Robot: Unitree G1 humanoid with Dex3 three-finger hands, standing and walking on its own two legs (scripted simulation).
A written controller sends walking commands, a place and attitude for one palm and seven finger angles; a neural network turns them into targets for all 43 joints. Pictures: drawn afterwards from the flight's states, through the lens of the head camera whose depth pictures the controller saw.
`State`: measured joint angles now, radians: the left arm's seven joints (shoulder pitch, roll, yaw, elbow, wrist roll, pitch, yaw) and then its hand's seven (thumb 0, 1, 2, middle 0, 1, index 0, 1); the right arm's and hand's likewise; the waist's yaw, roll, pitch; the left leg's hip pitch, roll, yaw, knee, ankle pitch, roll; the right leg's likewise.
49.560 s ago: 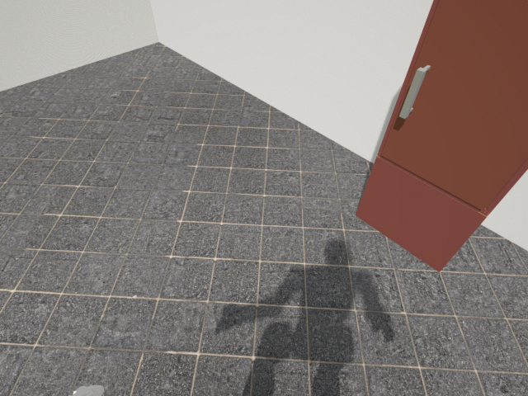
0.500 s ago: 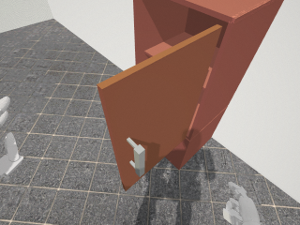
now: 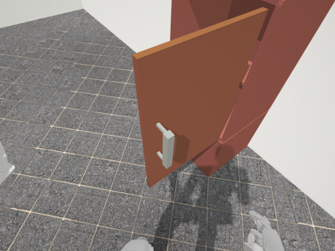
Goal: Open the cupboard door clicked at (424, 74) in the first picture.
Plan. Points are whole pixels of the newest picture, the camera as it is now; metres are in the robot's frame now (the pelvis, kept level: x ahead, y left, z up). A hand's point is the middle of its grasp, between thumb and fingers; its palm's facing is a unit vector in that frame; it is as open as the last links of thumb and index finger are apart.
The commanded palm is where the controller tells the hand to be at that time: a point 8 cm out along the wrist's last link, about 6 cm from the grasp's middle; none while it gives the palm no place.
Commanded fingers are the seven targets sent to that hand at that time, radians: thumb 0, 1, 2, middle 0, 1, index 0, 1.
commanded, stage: step back with the hand held close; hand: left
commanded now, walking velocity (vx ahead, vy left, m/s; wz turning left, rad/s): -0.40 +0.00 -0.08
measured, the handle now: (163, 146) +0.40 +0.04 -0.03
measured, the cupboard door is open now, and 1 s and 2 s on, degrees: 90 90 90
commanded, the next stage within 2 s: stop stepping back and stand still in 0.18 s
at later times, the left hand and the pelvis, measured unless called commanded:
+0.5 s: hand out of the picture +0.11 +0.24 +0.18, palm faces +0.33 -0.80 -0.50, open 7.4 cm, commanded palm +0.04 +0.28 +0.20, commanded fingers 0.00 0.90 0.90 -0.20 -0.30 -0.20 -0.30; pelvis -0.12 -0.01 +0.01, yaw -5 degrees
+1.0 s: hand out of the picture +0.07 +0.22 +0.19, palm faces +0.31 -0.82 -0.49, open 7.4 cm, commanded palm +0.02 +0.27 +0.20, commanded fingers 0.00 0.90 0.90 -0.20 -0.30 -0.20 -0.30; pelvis -0.16 -0.01 +0.01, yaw -7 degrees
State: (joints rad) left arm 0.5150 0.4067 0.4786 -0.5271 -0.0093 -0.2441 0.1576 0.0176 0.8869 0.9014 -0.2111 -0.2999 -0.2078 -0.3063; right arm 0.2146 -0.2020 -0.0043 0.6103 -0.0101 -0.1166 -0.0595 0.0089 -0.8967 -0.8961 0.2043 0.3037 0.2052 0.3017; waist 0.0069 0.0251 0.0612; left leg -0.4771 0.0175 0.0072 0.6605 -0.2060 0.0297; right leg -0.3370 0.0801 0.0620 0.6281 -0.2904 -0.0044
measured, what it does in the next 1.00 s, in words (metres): walks backwards: left foot, then right foot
